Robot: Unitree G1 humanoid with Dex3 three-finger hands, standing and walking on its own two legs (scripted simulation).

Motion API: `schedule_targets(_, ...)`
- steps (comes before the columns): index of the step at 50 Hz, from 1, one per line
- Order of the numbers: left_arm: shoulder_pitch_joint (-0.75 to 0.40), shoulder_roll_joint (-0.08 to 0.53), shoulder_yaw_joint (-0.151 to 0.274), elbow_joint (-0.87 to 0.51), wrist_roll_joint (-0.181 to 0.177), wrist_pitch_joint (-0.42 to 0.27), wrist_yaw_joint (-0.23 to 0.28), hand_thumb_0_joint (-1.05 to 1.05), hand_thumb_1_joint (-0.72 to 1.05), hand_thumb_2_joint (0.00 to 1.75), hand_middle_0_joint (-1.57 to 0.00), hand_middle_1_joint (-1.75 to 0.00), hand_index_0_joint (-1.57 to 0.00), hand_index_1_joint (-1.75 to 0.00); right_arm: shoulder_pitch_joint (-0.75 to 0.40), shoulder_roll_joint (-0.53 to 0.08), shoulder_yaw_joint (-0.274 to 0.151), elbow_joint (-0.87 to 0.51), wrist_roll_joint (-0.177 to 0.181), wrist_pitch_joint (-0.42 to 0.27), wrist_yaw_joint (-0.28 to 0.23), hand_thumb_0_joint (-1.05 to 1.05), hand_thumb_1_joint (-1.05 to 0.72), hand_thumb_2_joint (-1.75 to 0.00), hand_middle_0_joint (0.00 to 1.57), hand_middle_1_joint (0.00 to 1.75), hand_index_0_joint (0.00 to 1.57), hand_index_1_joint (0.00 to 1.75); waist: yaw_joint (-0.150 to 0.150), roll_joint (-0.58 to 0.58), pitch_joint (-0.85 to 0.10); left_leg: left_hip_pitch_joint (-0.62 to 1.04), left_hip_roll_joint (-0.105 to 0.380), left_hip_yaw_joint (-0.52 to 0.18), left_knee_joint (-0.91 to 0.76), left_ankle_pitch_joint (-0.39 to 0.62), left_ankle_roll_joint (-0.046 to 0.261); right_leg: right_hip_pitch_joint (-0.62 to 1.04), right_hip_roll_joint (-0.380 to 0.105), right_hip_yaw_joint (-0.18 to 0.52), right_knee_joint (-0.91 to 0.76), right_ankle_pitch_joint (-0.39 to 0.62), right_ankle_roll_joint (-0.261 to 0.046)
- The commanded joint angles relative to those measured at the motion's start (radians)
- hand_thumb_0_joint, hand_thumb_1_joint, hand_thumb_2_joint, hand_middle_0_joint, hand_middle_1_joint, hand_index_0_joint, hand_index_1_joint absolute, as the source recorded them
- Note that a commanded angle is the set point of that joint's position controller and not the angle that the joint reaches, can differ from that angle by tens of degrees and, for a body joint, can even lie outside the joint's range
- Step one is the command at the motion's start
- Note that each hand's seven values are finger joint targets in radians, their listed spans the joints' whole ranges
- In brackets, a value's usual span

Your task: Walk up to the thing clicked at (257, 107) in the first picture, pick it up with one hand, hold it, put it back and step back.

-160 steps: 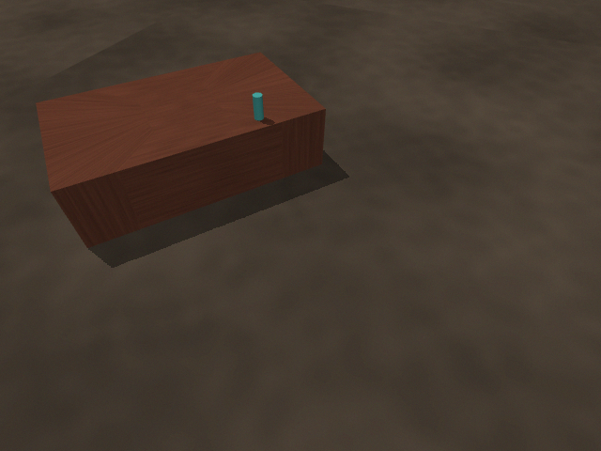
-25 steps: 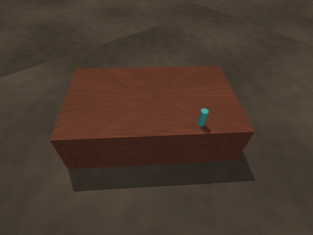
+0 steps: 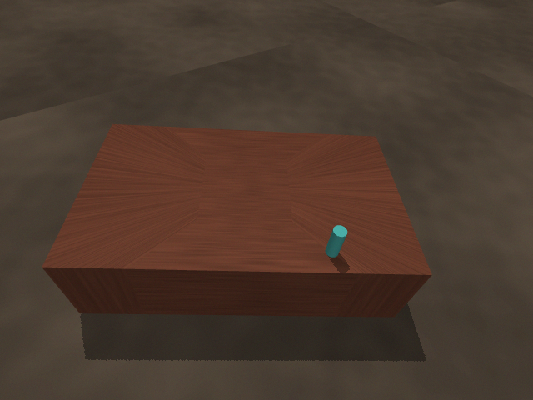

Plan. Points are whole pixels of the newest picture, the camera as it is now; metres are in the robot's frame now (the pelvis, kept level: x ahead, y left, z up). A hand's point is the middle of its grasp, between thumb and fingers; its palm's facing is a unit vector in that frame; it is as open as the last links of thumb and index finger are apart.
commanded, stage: walk up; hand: right
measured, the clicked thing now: (335, 241) +0.66 -0.24 -0.37
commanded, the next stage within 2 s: none
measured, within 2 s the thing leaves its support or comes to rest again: neither
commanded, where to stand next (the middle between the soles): +0.26 -0.06 m, yaw +3 degrees
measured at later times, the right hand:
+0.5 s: hand (473, 371) +0.23 -0.37 -0.14, palm faces -0.13 +0.93 -0.34, open 7.4 cm
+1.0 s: hand (435, 322) +0.32 -0.34 -0.15, palm faces -0.11 +0.93 -0.36, open 7.4 cm
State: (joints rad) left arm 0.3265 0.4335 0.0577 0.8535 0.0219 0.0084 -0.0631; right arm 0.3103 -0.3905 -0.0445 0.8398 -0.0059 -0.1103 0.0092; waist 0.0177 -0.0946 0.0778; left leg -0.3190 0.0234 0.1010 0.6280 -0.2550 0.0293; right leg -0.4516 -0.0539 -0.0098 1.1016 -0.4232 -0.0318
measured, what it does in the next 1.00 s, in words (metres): walks ahead: right foot, then left foot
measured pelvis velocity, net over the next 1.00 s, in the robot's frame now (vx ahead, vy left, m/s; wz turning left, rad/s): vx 0.17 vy -0.08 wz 0.09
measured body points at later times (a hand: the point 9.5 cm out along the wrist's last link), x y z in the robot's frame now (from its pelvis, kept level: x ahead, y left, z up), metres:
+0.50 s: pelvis +0.14 -0.10 +0.01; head +0.17 -0.12 +0.46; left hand +0.14 +0.23 -0.08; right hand +0.24 -0.42 -0.12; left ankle +0.23 +0.05 -0.68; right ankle +0.15 -0.21 -0.72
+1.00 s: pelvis +0.17 -0.08 -0.01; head +0.19 -0.09 +0.44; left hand +0.19 +0.25 -0.12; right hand +0.32 -0.38 -0.12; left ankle +0.21 +0.04 -0.72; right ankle +0.19 -0.23 -0.72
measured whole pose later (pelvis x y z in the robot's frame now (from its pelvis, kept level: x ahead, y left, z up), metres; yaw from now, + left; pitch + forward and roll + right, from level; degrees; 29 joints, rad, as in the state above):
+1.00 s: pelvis +0.17 -0.08 -0.01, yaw +5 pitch -2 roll +0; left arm 0.22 0.40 0.01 0.99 0.02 -0.05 0.02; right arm 0.09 -0.40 -0.05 0.96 -0.01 0.02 0.03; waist 0.02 0.02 0.09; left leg -0.37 0.02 0.01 0.70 -0.27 0.01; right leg -0.30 -0.08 -0.04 0.72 -0.37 0.04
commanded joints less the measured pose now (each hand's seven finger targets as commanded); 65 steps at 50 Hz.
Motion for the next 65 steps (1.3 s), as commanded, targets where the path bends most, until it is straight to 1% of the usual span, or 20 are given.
schedule_targets(1, 0.038, 0.194, 0.075, -0.069, 0.0, -0.031, -0.013, 0.0, 0.9, 0.9, -0.2, -0.3, -0.2, -0.3, 0.034, -0.327, -0.095, -0.058, -0.007, -0.02, -0.018, 0.0, -0.9, -0.9, 0.2, 0.3, 0.2, 0.3, -0.021, 0.264, 0.007, 0.005, 0.261, -0.275, -0.34, -0.116, 0.204, -0.08, -0.085, 0.032, -0.137, 0.061, 0.031)
schedule_targets(5, -0.029, 0.184, 0.082, -0.076, -0.002, -0.037, -0.032, 0.0, 0.9, 0.9, -0.2, -0.3, -0.2, -0.3, 0.009, -0.351, -0.101, -0.064, -0.012, -0.016, -0.005, 0.0, -0.9, -0.9, 0.2, 0.3, 0.2, 0.3, -0.025, 0.31, -0.001, -0.055, 0.227, -0.224, -0.334, -0.304, 0.178, 0.029, -0.059, -0.015, -0.339, 0.114, 0.023)
schedule_targets(9, 0.124, 0.218, 0.108, 0.005, 0.009, -0.061, -0.014, 0.0, 0.9, 0.9, -0.2, -0.3, -0.2, -0.3, -0.033, -0.283, -0.083, -0.069, -0.018, 0.014, 0.001, 0.0, -0.9, -0.9, 0.2, 0.3, 0.2, 0.3, 0.07, 0.113, -0.073, -0.247, 0.133, -0.113, -0.027, -0.387, 0.116, 0.384, 0.031, -0.1, -0.461, 0.103, 0.016)
schedule_targets(10, 0.201, 0.257, 0.124, 0.017, 0.014, -0.071, -0.002, 0.0, 0.9, 0.9, -0.2, -0.3, -0.2, -0.3, 0.001, -0.214, -0.06, -0.069, -0.022, 0.023, 0.001, 0.0, -0.9, -0.9, 0.2, 0.3, 0.2, 0.3, 0.113, -0.087, -0.073, -0.351, 0.065, -0.042, 0.237, -0.404, 0.085, 0.481, -0.025, 0.016, -0.584, -0.059, -0.009)
schedule_targets(11, 0.24, 0.347, 0.133, -0.003, 0.016, -0.087, 0.014, 0.0, 0.9, 0.9, -0.2, -0.3, -0.2, -0.3, -0.033, -0.142, -0.033, -0.105, -0.007, 0.021, -0.003, 0.0, -0.9, -0.9, 0.2, 0.3, 0.2, 0.3, 0.138, -0.318, -0.042, -0.537, -0.068, -0.013, 0.542, -0.341, 0.021, 0.437, -0.309, 0.568, -0.882, -0.378, -0.106)
schedule_targets(12, 0.12, 0.379, 0.12, -0.042, 0.003, -0.088, 0.017, 0.0, 0.9, 0.9, -0.2, -0.3, -0.2, -0.3, -0.068, -0.237, -0.063, -0.097, -0.014, 0.027, -0.018, 0.0, -0.9, -0.9, 0.2, 0.3, 0.2, 0.3, 0.1, -0.192, 0.02, -0.525, 0.005, -0.186, 0.595, -0.279, 0.006, 0.313, -0.42, 0.741, -0.959, -0.475, -0.211)
schedule_targets(15, 0.019, 0.295, 0.095, -0.051, -0.014, -0.101, 0.035, 0.0, 0.9, 0.9, -0.2, -0.3, -0.2, -0.3, 0.017, -0.274, -0.072, -0.006, 0.006, 0.029, 0.0, 0.0, -0.9, -0.9, 0.2, 0.3, 0.2, 0.3, 0.021, -0.019, 0.032, -0.417, 0.071, -0.203, 0.519, -0.071, 0.002, 0.265, -0.292, 0.407, -0.875, -0.212, -0.143)
schedule_targets(18, 0.024, 0.258, 0.079, -0.042, -0.02, -0.118, 0.042, 0.0, 0.9, 0.9, -0.2, -0.3, -0.2, -0.3, 0.066, -0.236, -0.068, 0.028, -0.006, 0.043, 0.019, 0.0, -0.9, -0.9, 0.2, 0.3, 0.2, 0.3, 0.006, -0.036, 0.017, -0.307, 0.063, -0.176, 0.392, -0.051, -0.015, 0.24, -0.262, 0.215, -0.814, 0.184, -0.165)
schedule_targets(25, 0.005, 0.226, 0.045, -0.047, -0.015, -0.111, 0.077, 0.0, 0.9, 0.9, -0.2, -0.3, -0.2, -0.3, -0.064, -0.157, -0.046, -0.008, -0.003, 0.083, 0.017, 0.0, -0.9, -0.9, 0.2, 0.3, 0.2, 0.3, 0.018, -0.055, -0.057, -0.101, 0.005, -0.082, 0.134, 0.051, -0.002, 0.254, -0.22, -0.006, -0.625, 0.879, -0.127)
schedule_targets(28, -0.027, 0.244, 0.042, -0.052, -0.023, -0.095, 0.084, 0.0, 0.9, 0.9, -0.2, -0.3, -0.2, -0.3, -0.082, -0.155, -0.045, -0.008, -0.001, 0.083, 0.011, 0.0, -0.9, -0.9, 0.2, 0.3, 0.2, 0.3, 0.003, -0.052, -0.097, 0.008, -0.006, -0.055, 0.012, 0.1, 0.019, 0.247, -0.236, -0.001, -0.53, 0.829, -0.127)
schedule_targets(30, -0.02, 0.215, 0.027, -0.045, -0.035, -0.085, 0.089, 0.0, 0.9, 0.9, -0.2, -0.3, -0.2, -0.3, -0.051, -0.2, -0.058, 0.013, -0.01, 0.076, 0.003, 0.0, -0.9, -0.9, 0.2, 0.3, 0.2, 0.3, -0.026, 0.04, -0.135, 0.148, -0.005, -0.084, -0.108, 0.282, 0.063, 0.2, -0.169, -0.046, -0.373, 0.702, -0.062)
schedule_targets(32, 0.047, 0.143, 0.004, -0.047, -0.057, -0.076, 0.092, 0.0, 0.9, 0.9, -0.2, -0.3, -0.2, -0.3, -0.052, -0.305, -0.079, -0.011, -0.004, 0.071, -0.009, 0.0, -0.9, -0.9, 0.2, 0.3, 0.2, 0.3, -0.019, 0.252, -0.239, 0.304, 0.275, -0.461, -0.107, 0.607, 0.249, 0.017, 0.011, -0.074, -0.112, 0.18, 0.03)
schedule_targets(33, 0.006, 0.168, 0.011, -0.022, -0.043, -0.058, 0.101, 0.0, 0.9, 0.9, -0.2, -0.3, -0.2, -0.3, -0.058, -0.295, -0.082, -0.006, 0.014, 0.077, -0.01, 0.0, -0.9, -0.9, 0.2, 0.3, 0.2, 0.3, -0.041, 0.256, -0.234, 0.224, 0.33, -0.507, -0.156, 0.478, 0.314, 0.051, -0.005, -0.031, -0.088, -0.206, 0.018)
schedule_targets(40, 0.065, 0.183, 0.024, 0.098, -0.007, -0.077, 0.111, 0.0, 0.9, 0.9, -0.2, -0.3, -0.2, -0.3, -0.257, -0.196, -0.037, -0.016, -0.002, 0.128, 0.002, 0.0, -0.9, -0.9, 0.2, 0.3, 0.2, 0.3, 0.043, 0.202, -0.105, -0.138, 0.131, -0.259, -0.051, -0.033, 0.098, 0.275, -0.007, 0.015, -0.576, 0.123, 0.004)
schedule_targets(42, -0.064, 0.331, 0.055, 0.059, 0.014, -0.084, 0.115, 0.0, 0.9, 0.9, -0.2, -0.3, -0.2, -0.3, -0.262, -0.161, -0.038, -0.014, -0.003, 0.14, 0.002, 0.0, -0.9, -0.9, 0.2, 0.3, 0.2, 0.3, 0.014, -0.103, -0.023, -0.188, -0.007, -0.127, 0.217, -0.282, 0.006, 0.083, -0.352, 0.472, -0.813, -0.083, -0.168)
schedule_targets(43, -0.133, 0.33, 0.055, 0.036, 0.014, -0.088, 0.113, 0.0, 0.9, 0.9, -0.2, -0.3, -0.2, -0.3, -0.258, -0.202, -0.053, 0.004, -0.011, 0.14, 0.001, 0.0, -0.9, -0.9, 0.2, 0.3, 0.2, 0.3, -0.004, -0.052, 0.012, -0.147, 0.035, -0.164, 0.271, -0.262, -0.005, 0.039, -0.373, 0.466, -0.785, -0.001, -0.211)
schedule_targets(48, -0.177, 0.216, 0.016, 0.053, -0.002, -0.09, 0.099, 0.0, 0.9, 0.9, -0.2, -0.3, -0.2, -0.3, -0.175, -0.178, -0.051, 0.083, -0.007, 0.1, 0.009, 0.0, -0.9, -0.9, 0.2, 0.3, 0.2, 0.3, -0.05, 0.02, -0.116, 0.144, 0.042, -0.138, -0.074, 0.124, 0.023, 0.09, -0.137, 0.082, -0.519, 0.409, -0.054)
schedule_targets(51, -0.123, 0.164, -0.003, 0.095, -0.02, -0.069, 0.095, 0.0, 0.9, 0.9, -0.2, -0.3, -0.2, -0.3, -0.265, -0.244, -0.057, 0.073, -0.003, 0.095, 0.005, 0.0, -0.9, -0.9, 0.2, 0.3, 0.2, 0.3, 0.002, 0.166, -0.135, 0.036, 0.209, -0.375, -0.191, 0.004, 0.142, 0.171, 0.014, -0.015, -0.458, 0.035, 0.023)
schedule_targets(56, -0.154, 0.195, -0.008, 0.128, -0.014, -0.074, 0.083, 0.0, 0.9, 0.9, -0.2, -0.3, -0.2, -0.3, -0.314, -0.213, -0.027, 0.113, -0.006, 0.109, 0.01, 0.0, -0.9, -0.9, 0.2, 0.3, 0.2, 0.3, 0.002, 0.174, -0.058, -0.024, 0.089, -0.24, -0.213, -0.205, 0.026, 0.19, -0.057, 0.079, -0.633, 0.051, -0.019)
schedule_targets(65, -0.21, 0.189, -0.015, 0.18, -0.018, -0.075, 0.082, 0.0, 0.9, 0.9, -0.2, -0.3, -0.2, -0.3, -0.294, -0.196, -0.012, 0.18, 0.003, 0.097, 0.01, 0.0, -0.9, -0.9, 0.2, 0.3, 0.2, 0.3, -0.007, 0.124, -0.122, 0.095, 0.108, -0.209, -0.24, 0.096, 0.018, 0.293, -0.066, 0.052, -0.7, 0.28, 0.003)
